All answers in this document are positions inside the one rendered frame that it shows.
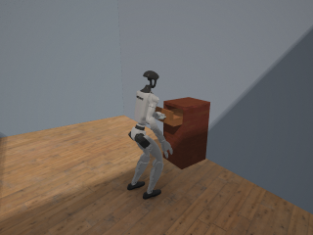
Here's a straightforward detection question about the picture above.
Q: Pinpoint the drawer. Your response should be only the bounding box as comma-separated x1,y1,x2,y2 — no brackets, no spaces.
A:
155,106,183,127

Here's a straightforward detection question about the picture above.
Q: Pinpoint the cabinet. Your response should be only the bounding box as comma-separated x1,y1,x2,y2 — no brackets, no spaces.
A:
163,97,210,169

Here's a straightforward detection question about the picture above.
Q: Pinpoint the robot left shin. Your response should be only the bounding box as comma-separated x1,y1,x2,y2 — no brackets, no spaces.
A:
131,157,150,185

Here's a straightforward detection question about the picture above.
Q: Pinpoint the right robot forearm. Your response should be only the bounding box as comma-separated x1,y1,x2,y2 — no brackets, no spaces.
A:
149,117,166,144

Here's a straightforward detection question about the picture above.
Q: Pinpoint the right robot upper arm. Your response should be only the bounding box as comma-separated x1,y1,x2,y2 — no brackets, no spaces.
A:
146,94,159,124

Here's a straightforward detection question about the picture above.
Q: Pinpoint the robot right hand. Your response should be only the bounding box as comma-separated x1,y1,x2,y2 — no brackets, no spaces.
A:
160,140,173,158

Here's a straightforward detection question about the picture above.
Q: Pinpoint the robot left hand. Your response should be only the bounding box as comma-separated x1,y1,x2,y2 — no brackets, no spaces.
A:
155,112,165,119

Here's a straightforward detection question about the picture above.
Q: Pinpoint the right robot thigh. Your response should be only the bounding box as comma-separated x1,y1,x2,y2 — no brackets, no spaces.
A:
137,134,163,167

